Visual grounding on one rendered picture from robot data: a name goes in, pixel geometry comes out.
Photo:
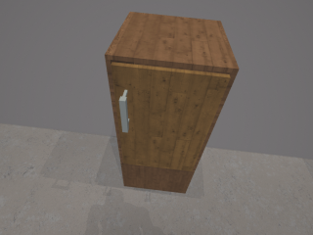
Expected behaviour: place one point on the cupboard door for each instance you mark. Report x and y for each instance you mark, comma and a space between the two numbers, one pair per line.
170, 112

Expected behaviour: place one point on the handle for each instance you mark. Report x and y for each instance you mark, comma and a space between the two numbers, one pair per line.
124, 112

